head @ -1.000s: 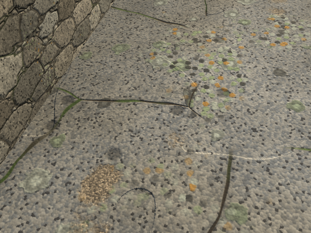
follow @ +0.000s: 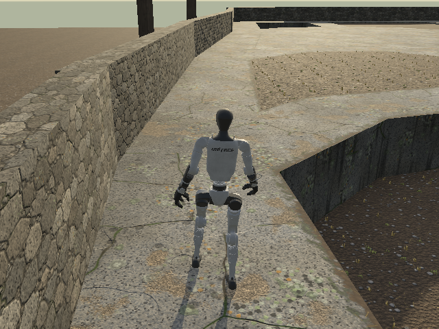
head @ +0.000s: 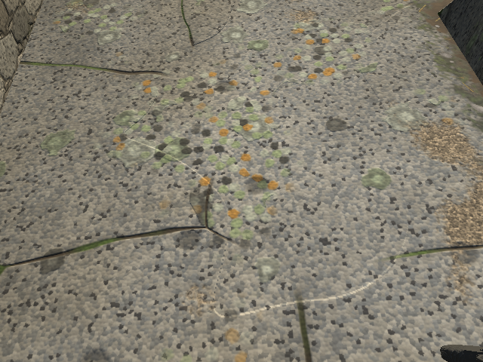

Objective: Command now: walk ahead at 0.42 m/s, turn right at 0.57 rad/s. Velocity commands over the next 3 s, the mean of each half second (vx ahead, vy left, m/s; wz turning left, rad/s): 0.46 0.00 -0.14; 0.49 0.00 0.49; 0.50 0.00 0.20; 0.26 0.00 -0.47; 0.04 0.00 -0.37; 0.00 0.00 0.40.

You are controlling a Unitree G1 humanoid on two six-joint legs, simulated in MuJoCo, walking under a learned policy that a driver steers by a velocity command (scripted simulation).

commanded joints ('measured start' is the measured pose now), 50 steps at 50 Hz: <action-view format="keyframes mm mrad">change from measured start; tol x32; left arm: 1 20 204 64 -48 -7 -8 7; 26 -376 83 -4 -175 4 -78 -42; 32 11 276 69 -94 37 -61 -28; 50 -113 202 71 35 -5 -54 -18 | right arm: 1 -169 -46 2 -107 7 -25 8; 10 353 -275 -70 15 -24 -49 6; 32 446 3 29 -63 28 -1 -37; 50 -18 -35 19 -202 16 44 29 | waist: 1 26 -154 22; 8 -93 -181 -87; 10 -104 268 -331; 30 23 38 -110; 32 13 -423 -333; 50 12 -79 63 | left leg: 1 -28 -27 17 -104 45 -13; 8 385 -34 53 -225 15 85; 10 920 329 -610 -322 -285 328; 28 364 140 -267 -363 -15 202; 34 -221 10 -74 594 -362 68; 50 -65 64 73 2 45 79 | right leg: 1 2 -206 202 -96 106 -148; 8 -24 -159 206 172 361 -72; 12 -686 -15 94 966 -233 43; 29 -85 -38 -64 134 199 57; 32 436 -474 617 -9 -159 -173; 50 112 -314 -226 -154 350 -81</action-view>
